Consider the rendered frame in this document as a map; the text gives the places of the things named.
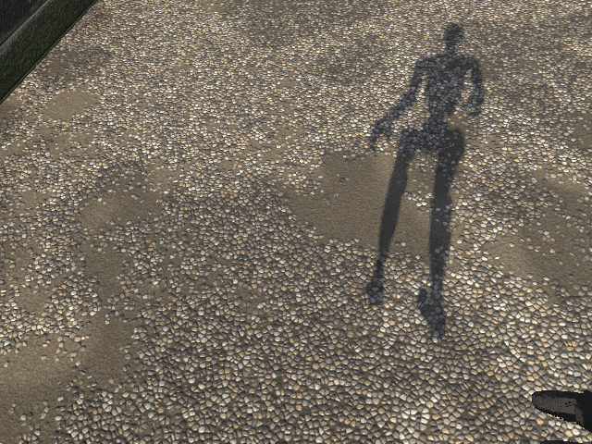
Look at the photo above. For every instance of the robot right hand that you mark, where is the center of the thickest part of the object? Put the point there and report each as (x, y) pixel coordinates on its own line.
(571, 406)

